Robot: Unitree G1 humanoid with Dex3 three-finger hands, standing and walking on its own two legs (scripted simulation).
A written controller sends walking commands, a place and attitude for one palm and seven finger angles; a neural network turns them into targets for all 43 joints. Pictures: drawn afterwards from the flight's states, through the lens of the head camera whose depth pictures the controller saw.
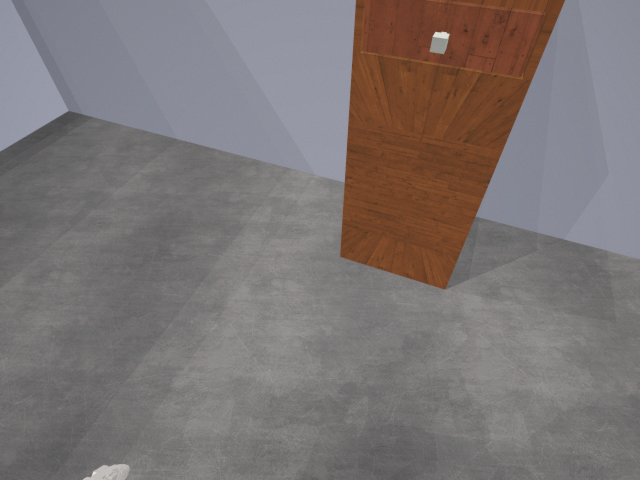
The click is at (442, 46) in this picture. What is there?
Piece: drawer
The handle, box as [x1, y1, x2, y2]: [430, 32, 449, 53]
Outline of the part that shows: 435,32 432,37 430,51 443,53 446,47 449,34 447,34 446,32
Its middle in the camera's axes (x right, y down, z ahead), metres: +0.27 -0.45 +0.88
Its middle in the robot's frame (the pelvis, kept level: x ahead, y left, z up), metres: +0.99 -0.23 +0.14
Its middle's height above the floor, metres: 0.91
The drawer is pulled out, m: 0.00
